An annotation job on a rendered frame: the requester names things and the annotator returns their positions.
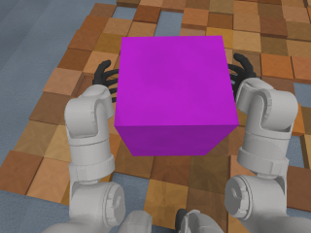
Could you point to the robot right upper arm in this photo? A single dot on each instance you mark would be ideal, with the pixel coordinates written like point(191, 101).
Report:
point(260, 205)

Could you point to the right robot shin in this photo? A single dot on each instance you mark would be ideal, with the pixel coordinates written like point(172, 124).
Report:
point(192, 211)

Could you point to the robot right hand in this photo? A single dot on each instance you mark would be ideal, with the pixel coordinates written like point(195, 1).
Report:
point(243, 74)

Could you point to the left robot forearm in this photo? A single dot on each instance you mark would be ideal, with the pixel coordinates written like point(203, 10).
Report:
point(86, 122)

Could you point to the right robot forearm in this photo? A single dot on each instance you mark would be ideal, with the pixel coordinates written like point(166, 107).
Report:
point(269, 126)

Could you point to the robot left hand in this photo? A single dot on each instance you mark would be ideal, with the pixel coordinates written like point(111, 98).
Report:
point(100, 77)

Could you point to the robot left thigh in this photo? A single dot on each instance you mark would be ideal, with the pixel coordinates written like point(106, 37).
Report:
point(137, 222)

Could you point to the carton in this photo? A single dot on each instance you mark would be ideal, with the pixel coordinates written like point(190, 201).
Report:
point(174, 95)

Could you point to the robot left upper arm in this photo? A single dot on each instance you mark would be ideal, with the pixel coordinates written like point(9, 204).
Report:
point(94, 208)

